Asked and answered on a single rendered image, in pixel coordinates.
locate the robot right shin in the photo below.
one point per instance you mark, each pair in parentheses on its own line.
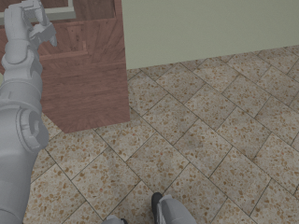
(168,196)

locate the robot right foot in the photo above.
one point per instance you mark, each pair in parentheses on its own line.
(154,201)

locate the left robot forearm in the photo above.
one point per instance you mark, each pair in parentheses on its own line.
(22,84)

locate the left robot hand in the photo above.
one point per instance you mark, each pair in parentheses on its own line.
(18,26)

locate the robot left upper arm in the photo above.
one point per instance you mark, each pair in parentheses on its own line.
(22,135)

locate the cabinet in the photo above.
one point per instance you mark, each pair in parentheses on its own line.
(90,93)

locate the drawer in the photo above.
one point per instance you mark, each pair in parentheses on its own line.
(86,10)

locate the handle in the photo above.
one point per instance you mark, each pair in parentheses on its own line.
(54,13)
(64,57)

